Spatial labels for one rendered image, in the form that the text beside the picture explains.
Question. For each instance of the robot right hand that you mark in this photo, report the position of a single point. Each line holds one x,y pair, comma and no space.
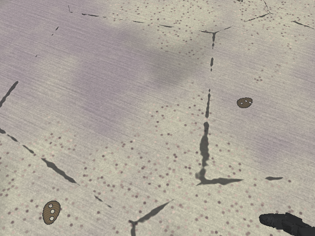
287,222

